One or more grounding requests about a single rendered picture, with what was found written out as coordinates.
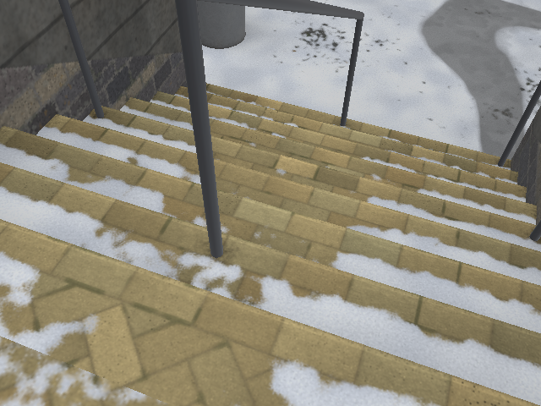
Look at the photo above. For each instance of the stairs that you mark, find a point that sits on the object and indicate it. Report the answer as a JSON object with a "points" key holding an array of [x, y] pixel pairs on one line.
{"points": [[412, 246]]}

